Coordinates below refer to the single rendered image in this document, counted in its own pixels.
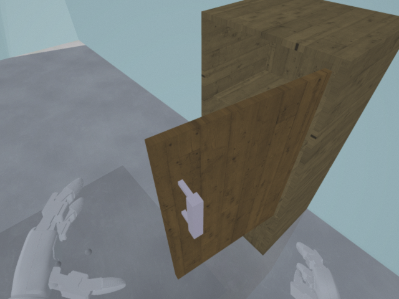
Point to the handle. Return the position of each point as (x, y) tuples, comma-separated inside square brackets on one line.
[(194, 213)]

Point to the right robot hand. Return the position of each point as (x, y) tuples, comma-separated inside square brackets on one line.
[(320, 283)]

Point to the cupboard door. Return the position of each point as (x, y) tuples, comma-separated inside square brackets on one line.
[(238, 159)]

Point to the left robot hand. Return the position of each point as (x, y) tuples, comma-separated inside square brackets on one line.
[(35, 270)]

